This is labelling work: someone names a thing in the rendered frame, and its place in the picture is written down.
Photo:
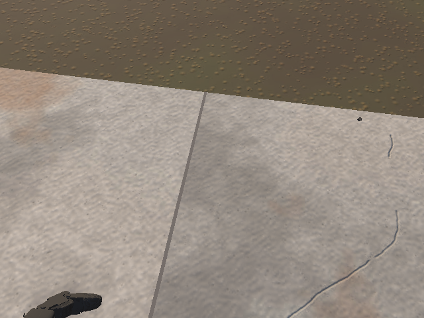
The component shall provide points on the robot left hand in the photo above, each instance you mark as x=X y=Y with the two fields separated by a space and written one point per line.
x=65 y=304

